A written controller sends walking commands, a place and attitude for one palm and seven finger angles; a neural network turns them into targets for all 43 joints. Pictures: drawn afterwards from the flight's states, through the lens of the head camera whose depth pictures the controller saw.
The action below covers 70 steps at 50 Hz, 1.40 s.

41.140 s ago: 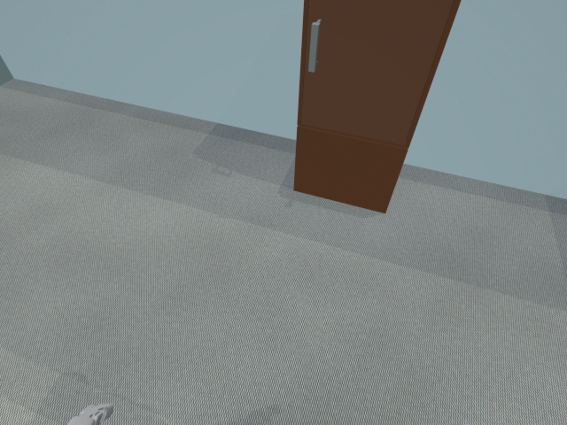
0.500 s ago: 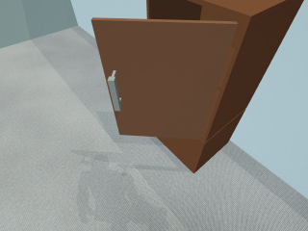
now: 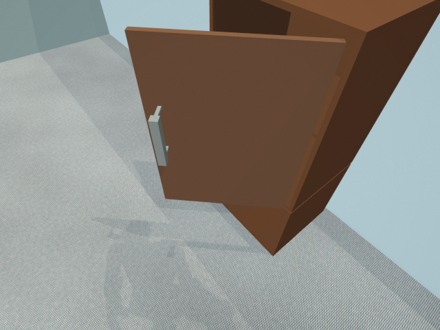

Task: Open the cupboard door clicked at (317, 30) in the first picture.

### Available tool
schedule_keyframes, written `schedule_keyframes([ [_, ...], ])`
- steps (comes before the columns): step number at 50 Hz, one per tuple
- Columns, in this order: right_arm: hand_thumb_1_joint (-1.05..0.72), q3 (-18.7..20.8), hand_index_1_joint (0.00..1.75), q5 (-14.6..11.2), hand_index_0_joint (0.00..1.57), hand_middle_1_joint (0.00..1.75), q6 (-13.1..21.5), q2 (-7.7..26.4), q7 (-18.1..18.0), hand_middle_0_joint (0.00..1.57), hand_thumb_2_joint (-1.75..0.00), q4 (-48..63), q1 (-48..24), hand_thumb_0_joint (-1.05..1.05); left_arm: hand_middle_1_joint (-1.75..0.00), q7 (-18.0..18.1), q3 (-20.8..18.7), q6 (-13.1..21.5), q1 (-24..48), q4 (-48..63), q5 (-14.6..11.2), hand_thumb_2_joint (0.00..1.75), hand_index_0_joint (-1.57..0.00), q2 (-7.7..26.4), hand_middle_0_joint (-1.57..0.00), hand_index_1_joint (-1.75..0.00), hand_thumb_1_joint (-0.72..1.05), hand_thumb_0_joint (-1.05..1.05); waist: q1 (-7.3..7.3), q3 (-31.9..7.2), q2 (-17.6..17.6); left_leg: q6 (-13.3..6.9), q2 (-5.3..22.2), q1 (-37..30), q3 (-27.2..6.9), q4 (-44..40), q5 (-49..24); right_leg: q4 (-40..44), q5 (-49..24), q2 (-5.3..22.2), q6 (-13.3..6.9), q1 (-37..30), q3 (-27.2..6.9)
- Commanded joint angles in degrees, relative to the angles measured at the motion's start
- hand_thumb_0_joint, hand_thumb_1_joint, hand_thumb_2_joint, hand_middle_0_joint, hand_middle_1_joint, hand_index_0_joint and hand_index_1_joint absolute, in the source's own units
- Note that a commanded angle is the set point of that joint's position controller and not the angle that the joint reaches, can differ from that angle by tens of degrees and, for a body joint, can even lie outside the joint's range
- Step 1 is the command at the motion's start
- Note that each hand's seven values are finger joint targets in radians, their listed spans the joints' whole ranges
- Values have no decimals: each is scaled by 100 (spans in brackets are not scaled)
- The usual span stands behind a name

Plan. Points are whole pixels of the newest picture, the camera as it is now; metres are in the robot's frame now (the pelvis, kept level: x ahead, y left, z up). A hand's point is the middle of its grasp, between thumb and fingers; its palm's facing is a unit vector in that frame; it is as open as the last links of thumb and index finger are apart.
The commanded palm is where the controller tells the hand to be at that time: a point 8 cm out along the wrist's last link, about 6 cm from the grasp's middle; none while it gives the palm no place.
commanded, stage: come to a stop and stand still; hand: left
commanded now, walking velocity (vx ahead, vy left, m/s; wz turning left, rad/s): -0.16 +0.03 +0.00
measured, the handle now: (161, 136) +0.56 +0.20 +0.00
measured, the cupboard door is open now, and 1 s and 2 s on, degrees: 46 46 46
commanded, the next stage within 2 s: look again from close up in 0.88 s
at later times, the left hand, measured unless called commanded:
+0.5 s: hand out of the picture +0.03 +0.20 -0.17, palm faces +0.01 -0.97 -0.25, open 7.4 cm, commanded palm none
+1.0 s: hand out of the picture -0.07 +0.21 -0.16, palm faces -0.03 -0.97 -0.24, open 7.4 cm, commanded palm none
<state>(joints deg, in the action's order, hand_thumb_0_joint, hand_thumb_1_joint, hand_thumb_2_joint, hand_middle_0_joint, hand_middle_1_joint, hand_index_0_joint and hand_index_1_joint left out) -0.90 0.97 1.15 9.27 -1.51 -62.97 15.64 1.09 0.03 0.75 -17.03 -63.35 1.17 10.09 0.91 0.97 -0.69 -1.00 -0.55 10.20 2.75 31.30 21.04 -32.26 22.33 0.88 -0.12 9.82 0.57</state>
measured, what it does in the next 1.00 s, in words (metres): shifts its weight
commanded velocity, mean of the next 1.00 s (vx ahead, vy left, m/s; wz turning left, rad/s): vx -0.02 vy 0.00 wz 0.00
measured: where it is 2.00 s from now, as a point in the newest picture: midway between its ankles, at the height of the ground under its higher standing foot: outside the picture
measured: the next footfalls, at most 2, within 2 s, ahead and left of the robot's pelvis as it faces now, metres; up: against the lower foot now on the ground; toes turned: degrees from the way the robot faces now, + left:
none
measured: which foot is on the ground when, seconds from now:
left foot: down 0.00-1.00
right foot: down 0.00-1.00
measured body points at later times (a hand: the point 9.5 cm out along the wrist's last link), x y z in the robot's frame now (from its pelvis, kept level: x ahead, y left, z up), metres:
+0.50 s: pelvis -0.04 +0.01 +0.00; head -0.04 +0.01 +0.45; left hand +0.03 +0.25 -0.15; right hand +0.04 -0.22 -0.15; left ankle -0.04 +0.11 -0.73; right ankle -0.06 -0.11 -0.73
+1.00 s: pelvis -0.06 +0.01 +0.01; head -0.04 +0.00 +0.46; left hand -0.06 +0.26 -0.14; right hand -0.07 -0.24 -0.15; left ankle -0.04 +0.11 -0.73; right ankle -0.06 -0.11 -0.73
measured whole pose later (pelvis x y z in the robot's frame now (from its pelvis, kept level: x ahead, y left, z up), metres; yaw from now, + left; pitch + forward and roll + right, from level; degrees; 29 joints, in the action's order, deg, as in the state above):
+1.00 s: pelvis -0.06 +0.01 +0.01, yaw -1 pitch +0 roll +1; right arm 0.2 0.8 0.4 12.9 -0.8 -61.4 17.2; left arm 0.8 0.7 0.0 -18.0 -61.5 1.0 12.1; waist 0.3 1.9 0.5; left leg -2.0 -1.3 13.8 3.4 26.1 12.5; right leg -28.2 14.4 1.1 0.5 13.9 -0.8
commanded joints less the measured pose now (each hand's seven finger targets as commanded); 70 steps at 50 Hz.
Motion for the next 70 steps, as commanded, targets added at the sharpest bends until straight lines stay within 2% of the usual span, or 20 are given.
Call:
schedule_keyframes([
  [1, -90, 205, 30, -60, 20, 30, 135, 860, -123, 20, -90, 231, 195, 0, -30, 139, -197, 137, -187, 284, -64, 90, -20, 946, -20, -30, 90, 0, -73, -138, 32, -97, 611, -290, -343, -266, -3837, 217, -4344, 621, -236, -181, -400],
  [4, -90, 262, 30, -65, 20, 30, 74, 700, -168, 20, -90, 255, 269, 0, -30, 210, -227, 70, -273, 353, -66, 90, -20, 815, -20, -30, 90, 0, -81, -373, 105, -72, 649, -478, -240, -70, -4539, -31, -4695, 644, -185, -178, -363],
  [8, -90, 329, 30, -37, 20, 30, -6, 646, -173, 20, -90, 358, 242, 0, -30, 222, -256, -10, -185, 490, -46, 90, -20, 702, -20, -30, 90, 0, -79, -499, 131, -129, 757, -570, -236, -60, -4523, -123, -3976, 576, -172, -11, -312],
  [13, -90, 336, 30, -20, 20, 30, -36, 535, -133, 20, -90, 492, 31, 0, -30, 189, -237, -51, -92, 617, -18, 90, -20, 623, -20, -30, 90, 0, -40, -294, -48, -118, 711, -235, -279, -250, -3178, 161, -3320, 622, -221, 104, -458],
  [14, -90, 411, 30, -130, 20, 30, 0, 890, -47, 20, -90, 927, -480, 0, -30, 369, -259, 98, -670, 460, 1, 90, -20, 789, -20, -30, 90, 0, 137, -417, -281, 103, 715, -41, -3, 975, -3001, 580, -5590, 886, -14, 70, -781],
  [15, -90, 356, 30, -87, 20, 30, -12, 500, 34, 20, -90, 1169, -156, 0, -30, 342, -308, 162, -508, 794, 20, 90, -20, 1032, -20, -30, 90, 0, -40, -630, -932, 31, 273, 1034, -160, 986, -284, 284, -6419, 1280, -407, -867, -1275],
  [16, -90, 321, 30, -98, 20, 30, -19, 414, 26, 20, -90, 1200, -333, 0, -30, 315, -268, 199, -438, 820, 30, 90, -20, 991, -20, -30, 90, 0, 33, -729, -684, 6, 212, 1198, -193, 817, 387, 130, -6797, 1376, -652, -1136, -1325],
  [17, -90, 317, 30, -112, 20, 30, -7, 418, 40, 20, -90, 1173, -229, 0, -30, 316, -255, 199, -234, 866, 39, 90, -20, 987, -20, -30, 90, 0, -132, -845, -694, -4, 207, 1115, -84, 310, 200, -39, -6655, 1205, -680, -1269, -959],
  [18, -90, 322, 30, -80, 20, 30, 3, 430, 59, 20, -90, 1077, 32, 0, -30, 300, -258, 193, -19, 979, 2, 90, -20, 958, -20, -30, 90, 0, -257, -875, -312, -25, 168, 564, 28, -259, -583, -335, -6297, 1006, -560, -997, -615],
  [20, -90, 363, 30, -18, 20, 30, 35, 837, 33, 20, -90, 1006, 193, 0, -30, 275, -214, 101, 129, 1121, -85, 90, -20, 815, -20, -30, 90, 0, -214, -735, 722, -306, 855, -225, -661, -219, -3553, -425, -3144, 412, -242, 15, -213],
  [21, -90, 344, 30, -11, 20, 30, 21, 840, 7, 20, -90, 1026, 22, 0, -30, 267, -173, 31, 116, 1087, -72, 90, -20, 681, -20, -30, 90, 0, -115, -397, 1149, -470, 1075, -157, -866, -408, -3882, -264, -1529, 162, -140, 245, -77],
  [22, -90, 323, 30, -15, 20, 30, 5, 842, -10, 20, -90, 1039, -143, 0, -30, 246, -136, -10, 117, 1024, -55, 90, -20, 642, -20, -30, 90, 0, -43, -20, 1183, -520, 1094, 83, -897, -565, -3640, -92, -744, 74, -119, 287, -33],
  [23, -90, 318, 30, -12, 20, 30, 3, 874, -21, 20, -90, 1115, -310, 0, -30, 207, -141, -5, 127, 1012, -34, 90, -20, 720, -20, -30, 90, 0, 30, 372, 779, -512, 984, 419, -847, -620, -2951, 187, -683, 89, -153, 317, -109],
  [25, -90, 288, 30, -22, 20, 30, -11, 817, 10, 20, -90, 1158, -342, 0, -30, 151, -105, 2, 176, 964, -21, 90, -20, 770, -20, -30, 90, 0, -36, 614, 150, -297, 701, 572, -723, -794, -1353, 643, -901, 269, -215, 526, -434],
  [27, -90, 277, 30, -13, 20, 30, -13, 831, 43, 20, -90, 1102, -242, 0, -30, 114, -90, -22, 265, 976, -15, 90, -20, 802, -20, -30, 90, 0, -118, 637, -30, -243, 603, 579, -726, -1006, -505, 796, -476, 279, -202, 660, -525],
  [31, -90, 305, 30, 26, 20, 30, -16, 959, 76, 20, -90, 1027, -212, 0, -30, 69, -106, -60, 211, 994, 1, 90, -20, 834, -20, -30, 90, 0, -85, 607, 102, -260, 636, 850, -920, -1505, 809, 830, 190, 210, -171, 655, -450],
  [34, -90, 308, 30, 36, 20, 30, -12, 1043, 86, 20, -90, 994, -211, 0, -30, 48, -121, -57, 80, 950, 17, 90, -20, 885, -20, -30, 90, 0, -37, 427, 176, -285, 654, 970, -979, -1624, 1099, 811, 286, 217, -173, 531, -426],
  [42, -90, 291, 30, 14, 20, 30, 31, 1081, 80, 20, -90, 745, -11, 0, -30, 13, -120, 36, 19, 763, -11, 90, -20, 956, -20, -30, 90, 0, -101, 237, -11, -237, 585, 636, -860, -1391, 539, 1087, 376, 372, -257, 754, -709],
  [55, -90, 212, 30, -48, 20, 30, 150, 1042, 18, 20, -90, 325, -5, 0, -30, 45, -75, 137, 42, 352, -41, 90, -20, 1013, -20, -30, 90, 0, -89, -52, -76, -157, 628, 101, -575, -988, -1382, 958, -1476, 533, -250, 298, -698],
  [70, -90, 214, 30, -22, 20, 30, 147, 1134, -6, 20, -90, 255, -420, 0, -30, 47, -127, 128, 425, 409, -32, 90, -20, 1157, -20, -30, 90, 0, -57, -78, 13, -105, 671, -139, -566, -958, -2037, 913, -2172, 538, -216, 89, -631],
])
